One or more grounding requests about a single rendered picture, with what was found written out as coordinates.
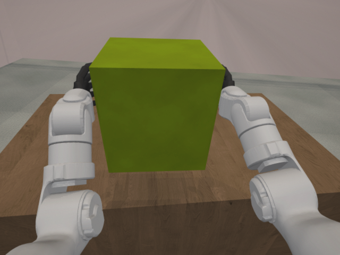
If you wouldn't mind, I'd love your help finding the carton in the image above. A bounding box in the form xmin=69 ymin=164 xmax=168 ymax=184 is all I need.
xmin=89 ymin=37 xmax=226 ymax=173

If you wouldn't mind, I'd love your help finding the left robot hand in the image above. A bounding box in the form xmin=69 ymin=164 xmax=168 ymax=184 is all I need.
xmin=73 ymin=62 xmax=96 ymax=106

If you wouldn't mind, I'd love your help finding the right robot upper arm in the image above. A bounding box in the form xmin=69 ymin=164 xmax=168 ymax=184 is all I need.
xmin=249 ymin=167 xmax=340 ymax=255

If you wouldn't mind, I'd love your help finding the left robot upper arm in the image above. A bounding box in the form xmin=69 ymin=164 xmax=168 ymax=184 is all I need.
xmin=6 ymin=190 xmax=104 ymax=255

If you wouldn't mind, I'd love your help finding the pedestal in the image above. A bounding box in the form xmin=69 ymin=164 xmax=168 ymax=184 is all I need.
xmin=0 ymin=93 xmax=340 ymax=255

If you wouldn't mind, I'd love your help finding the right robot hand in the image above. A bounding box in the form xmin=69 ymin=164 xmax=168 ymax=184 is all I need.
xmin=222 ymin=65 xmax=235 ymax=89

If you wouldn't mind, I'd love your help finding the left robot forearm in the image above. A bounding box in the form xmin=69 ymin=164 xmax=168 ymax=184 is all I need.
xmin=36 ymin=88 xmax=95 ymax=233

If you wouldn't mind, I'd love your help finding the right robot forearm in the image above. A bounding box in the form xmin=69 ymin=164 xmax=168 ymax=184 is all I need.
xmin=218 ymin=86 xmax=318 ymax=208

